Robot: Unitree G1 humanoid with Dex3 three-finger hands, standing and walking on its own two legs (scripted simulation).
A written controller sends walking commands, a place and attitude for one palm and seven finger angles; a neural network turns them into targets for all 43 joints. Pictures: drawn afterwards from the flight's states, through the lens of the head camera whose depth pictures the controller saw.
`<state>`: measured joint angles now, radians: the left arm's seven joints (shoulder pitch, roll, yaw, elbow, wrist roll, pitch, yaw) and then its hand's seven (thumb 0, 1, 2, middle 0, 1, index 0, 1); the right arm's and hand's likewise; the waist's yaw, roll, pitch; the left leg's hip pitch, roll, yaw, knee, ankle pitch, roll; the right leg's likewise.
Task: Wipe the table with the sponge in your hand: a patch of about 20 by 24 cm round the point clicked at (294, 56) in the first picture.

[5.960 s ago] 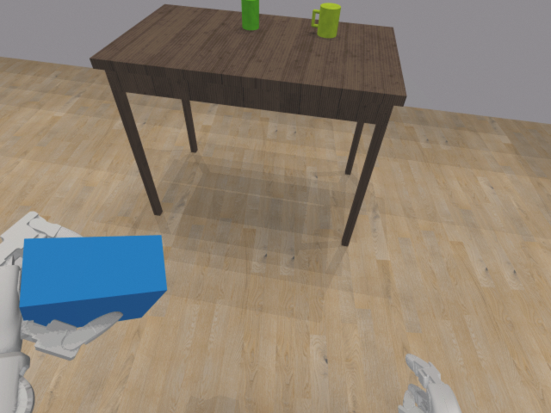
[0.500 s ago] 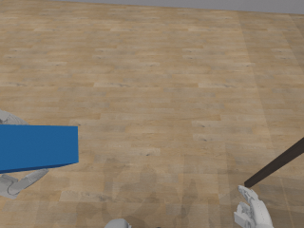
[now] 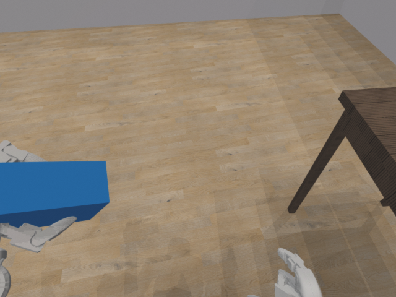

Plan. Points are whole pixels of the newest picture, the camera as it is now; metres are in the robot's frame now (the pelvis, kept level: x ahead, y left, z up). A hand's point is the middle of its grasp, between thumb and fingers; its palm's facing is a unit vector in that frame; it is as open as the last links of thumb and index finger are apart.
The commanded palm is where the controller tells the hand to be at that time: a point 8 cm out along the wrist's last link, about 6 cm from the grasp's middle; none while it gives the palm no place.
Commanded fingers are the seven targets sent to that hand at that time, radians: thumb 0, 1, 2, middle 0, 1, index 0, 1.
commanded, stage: turn to face it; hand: left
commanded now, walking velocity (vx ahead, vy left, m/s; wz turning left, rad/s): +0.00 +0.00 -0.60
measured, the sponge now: (69, 195) +0.22 +0.23 +0.16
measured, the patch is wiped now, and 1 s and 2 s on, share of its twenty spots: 0.00 0.00 0.00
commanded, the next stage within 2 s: none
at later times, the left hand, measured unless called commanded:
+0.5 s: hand (127, 208) +0.20 +0.13 +0.17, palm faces +0.17 -0.85 -0.49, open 10.6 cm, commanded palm +0.17 +0.16 +0.18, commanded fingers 0.00 0.10 1.30 -1.20 -1.60 -1.20 -1.60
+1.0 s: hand (278, 280) +0.14 -0.07 +0.17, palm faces -0.19 -0.77 -0.60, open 10.6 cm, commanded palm +0.12 +0.01 +0.18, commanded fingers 0.00 0.10 1.30 -1.20 -1.60 -1.20 -1.60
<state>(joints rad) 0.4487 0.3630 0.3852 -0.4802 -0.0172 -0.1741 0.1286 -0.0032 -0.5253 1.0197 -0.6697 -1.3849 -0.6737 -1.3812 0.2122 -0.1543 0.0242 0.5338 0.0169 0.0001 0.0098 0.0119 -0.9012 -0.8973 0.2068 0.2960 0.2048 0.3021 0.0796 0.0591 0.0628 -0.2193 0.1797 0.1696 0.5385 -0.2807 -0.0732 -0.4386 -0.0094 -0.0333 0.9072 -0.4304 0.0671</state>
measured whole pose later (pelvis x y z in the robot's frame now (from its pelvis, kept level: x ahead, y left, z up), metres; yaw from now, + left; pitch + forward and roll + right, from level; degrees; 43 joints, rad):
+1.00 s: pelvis -0.18 -0.13 +0.00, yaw -35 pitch +0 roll +3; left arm 0.58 0.44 0.42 -0.56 -0.06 -0.20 0.13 0.00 -0.53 1.03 -0.67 -1.39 -0.67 -1.39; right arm 0.14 -0.26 -0.04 0.57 0.01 0.06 -0.01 0.01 -0.91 -0.90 0.20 0.30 0.20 0.30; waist -0.03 0.03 0.14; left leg -0.52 0.05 0.03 1.16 -0.40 -0.11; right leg -0.33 0.08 0.01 0.51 -0.18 -0.11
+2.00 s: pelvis -0.36 -0.10 -0.01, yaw -70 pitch +1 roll +2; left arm 0.59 0.51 0.49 -0.70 -0.05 -0.24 0.13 0.00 -0.53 1.02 -0.66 -1.39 -0.67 -1.39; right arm 0.15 -0.27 -0.04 0.53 0.01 0.05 0.00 0.01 -0.91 -0.90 0.20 0.30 0.20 0.30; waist -0.02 -0.08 0.11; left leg -0.29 0.02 0.08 0.58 -0.30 -0.03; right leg -0.47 0.11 0.10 0.61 -0.18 -0.06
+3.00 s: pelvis -0.49 -0.03 -0.01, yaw -100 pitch +0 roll +2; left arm 0.51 0.40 0.40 -0.50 -0.02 -0.17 0.12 0.00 -0.53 1.03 -0.66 -1.39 -0.66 -1.39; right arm 0.21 -0.17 0.01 0.54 0.02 -0.01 -0.01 0.01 -0.90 -0.90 0.20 0.30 0.20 0.30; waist 0.05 0.02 0.03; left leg -0.20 0.09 0.09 0.54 -0.33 -0.06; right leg -0.44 0.05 -0.02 0.83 -0.40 0.03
